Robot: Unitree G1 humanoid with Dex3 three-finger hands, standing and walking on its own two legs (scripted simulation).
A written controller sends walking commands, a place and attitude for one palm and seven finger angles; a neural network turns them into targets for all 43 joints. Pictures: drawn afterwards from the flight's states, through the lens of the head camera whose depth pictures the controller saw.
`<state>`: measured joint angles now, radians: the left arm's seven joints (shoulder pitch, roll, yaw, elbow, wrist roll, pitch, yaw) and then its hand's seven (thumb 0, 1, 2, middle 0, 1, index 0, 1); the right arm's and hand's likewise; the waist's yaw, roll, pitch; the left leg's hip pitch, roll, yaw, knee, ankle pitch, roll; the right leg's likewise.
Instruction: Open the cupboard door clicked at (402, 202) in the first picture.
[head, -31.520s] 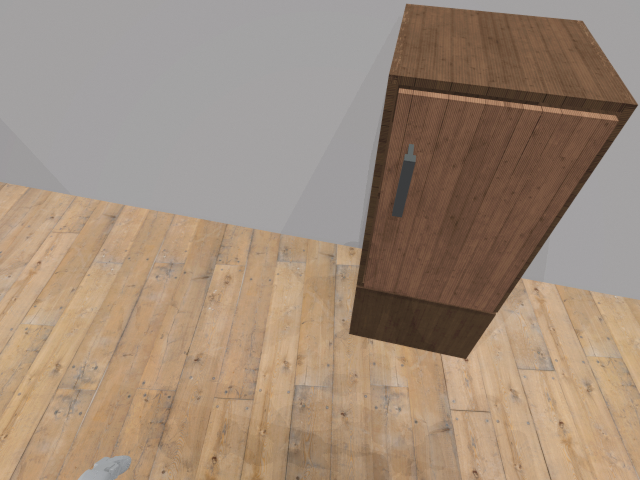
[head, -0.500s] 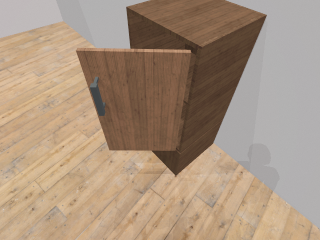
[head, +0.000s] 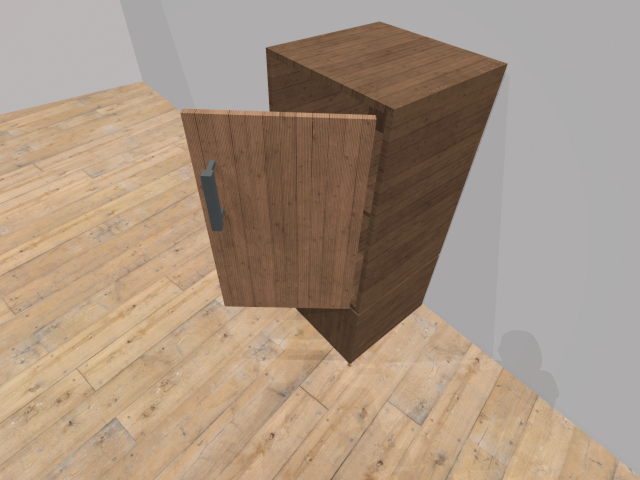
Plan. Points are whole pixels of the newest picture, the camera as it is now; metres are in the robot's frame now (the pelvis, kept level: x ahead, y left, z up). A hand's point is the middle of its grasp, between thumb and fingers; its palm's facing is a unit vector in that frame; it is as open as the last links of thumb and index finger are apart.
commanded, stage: shuffle to correct the standing spot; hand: left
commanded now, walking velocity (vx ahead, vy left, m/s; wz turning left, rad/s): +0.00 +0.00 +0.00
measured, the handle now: (214, 196) +0.65 +0.26 -0.02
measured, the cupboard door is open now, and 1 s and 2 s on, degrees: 49 49 49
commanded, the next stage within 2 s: come to a stop and stand still in 1.12 s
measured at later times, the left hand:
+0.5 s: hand out of the picture -0.04 +0.18 -0.18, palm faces +0.10 -0.98 -0.14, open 7.4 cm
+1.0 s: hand (129, 471) +0.18 +0.29 -0.17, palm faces +0.01 -0.98 -0.18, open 7.3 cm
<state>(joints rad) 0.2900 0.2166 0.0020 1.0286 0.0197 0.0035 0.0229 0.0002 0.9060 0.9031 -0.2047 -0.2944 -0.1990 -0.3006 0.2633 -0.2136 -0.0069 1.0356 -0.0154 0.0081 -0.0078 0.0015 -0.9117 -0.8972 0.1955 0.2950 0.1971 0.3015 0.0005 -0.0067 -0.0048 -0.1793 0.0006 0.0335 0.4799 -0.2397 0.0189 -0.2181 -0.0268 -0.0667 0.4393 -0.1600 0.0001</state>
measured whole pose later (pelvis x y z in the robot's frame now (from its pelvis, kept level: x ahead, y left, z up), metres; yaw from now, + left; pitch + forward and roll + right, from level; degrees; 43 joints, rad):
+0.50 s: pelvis +0.01 +0.03 -0.01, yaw +0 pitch -3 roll -2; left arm 0.45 0.09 0.04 1.08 0.03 -0.02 0.02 0.00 0.91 0.90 -0.20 -0.29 -0.20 -0.30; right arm 0.40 -0.14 -0.03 1.11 -0.01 0.03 -0.02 0.00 -0.91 -0.90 0.20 0.30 0.20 0.30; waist 0.01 0.03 0.00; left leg -0.29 -0.02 0.05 0.74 -0.41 0.05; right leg -0.22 -0.02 -0.09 0.54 -0.26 -0.02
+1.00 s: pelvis +0.12 +0.11 +0.01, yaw -1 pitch -1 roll +0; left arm 0.23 0.18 0.07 1.01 0.03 0.00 0.00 0.00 0.92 0.90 -0.20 -0.29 -0.19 -0.30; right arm 0.41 -0.07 0.00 1.10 -0.02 -0.07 -0.03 0.00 -0.91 -0.90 0.20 0.30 0.20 0.30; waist -0.03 -0.03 0.03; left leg -0.10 -0.03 0.16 0.32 -0.22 0.08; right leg -0.54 -0.08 -0.05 0.96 -0.21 0.01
